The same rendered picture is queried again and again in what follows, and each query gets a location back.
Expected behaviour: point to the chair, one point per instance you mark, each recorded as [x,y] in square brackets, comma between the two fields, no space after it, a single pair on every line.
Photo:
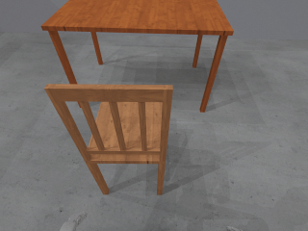
[131,126]

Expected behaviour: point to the table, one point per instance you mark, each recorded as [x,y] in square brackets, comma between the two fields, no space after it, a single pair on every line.
[173,17]

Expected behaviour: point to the robot left hand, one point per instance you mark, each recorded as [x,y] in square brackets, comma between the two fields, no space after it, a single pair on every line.
[74,221]

